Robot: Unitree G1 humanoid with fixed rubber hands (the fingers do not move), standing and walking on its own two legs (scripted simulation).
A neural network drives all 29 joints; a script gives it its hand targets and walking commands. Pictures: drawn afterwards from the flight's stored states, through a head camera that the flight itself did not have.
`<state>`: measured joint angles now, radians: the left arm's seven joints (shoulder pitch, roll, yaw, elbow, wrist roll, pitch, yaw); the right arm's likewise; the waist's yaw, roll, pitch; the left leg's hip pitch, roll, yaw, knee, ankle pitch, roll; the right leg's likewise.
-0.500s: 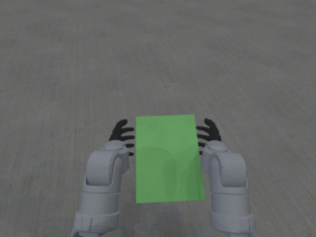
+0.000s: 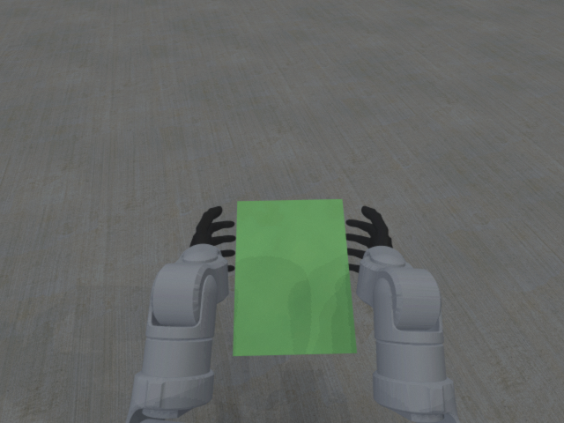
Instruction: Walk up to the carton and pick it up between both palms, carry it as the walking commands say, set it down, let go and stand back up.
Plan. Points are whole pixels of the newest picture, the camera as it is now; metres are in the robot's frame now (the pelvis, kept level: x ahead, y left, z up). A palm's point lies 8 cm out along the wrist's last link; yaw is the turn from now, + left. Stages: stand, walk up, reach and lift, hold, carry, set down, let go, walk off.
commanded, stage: carry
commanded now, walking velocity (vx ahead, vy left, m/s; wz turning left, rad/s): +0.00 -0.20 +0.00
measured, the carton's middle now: (290, 286) +0.33 -0.01 -0.01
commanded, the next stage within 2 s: none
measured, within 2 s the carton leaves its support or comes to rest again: neither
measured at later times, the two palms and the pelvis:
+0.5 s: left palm (287, 300) +0.26 +0.00 +0.10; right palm (477, 302) +0.25 -0.23 +0.10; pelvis -0.06 -0.11 +0.00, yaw +0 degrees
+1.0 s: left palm (385, 352) +0.20 -0.11 +0.09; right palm out of the picture +0.19 -0.34 +0.10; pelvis -0.12 -0.22 +0.00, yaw -1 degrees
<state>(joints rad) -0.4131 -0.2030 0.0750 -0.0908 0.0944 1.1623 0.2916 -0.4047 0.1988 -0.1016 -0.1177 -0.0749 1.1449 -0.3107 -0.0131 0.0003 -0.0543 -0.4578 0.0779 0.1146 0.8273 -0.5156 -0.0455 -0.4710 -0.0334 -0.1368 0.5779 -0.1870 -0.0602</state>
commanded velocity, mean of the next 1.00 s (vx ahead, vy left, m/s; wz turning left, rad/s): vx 0.00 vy -0.20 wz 0.00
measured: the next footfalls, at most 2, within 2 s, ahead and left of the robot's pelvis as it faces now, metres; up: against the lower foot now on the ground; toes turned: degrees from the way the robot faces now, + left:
left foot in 0.04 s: +0.03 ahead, +0.11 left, +0.00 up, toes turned +8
right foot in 0.24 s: +0.05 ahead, -0.19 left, +0.00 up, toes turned -8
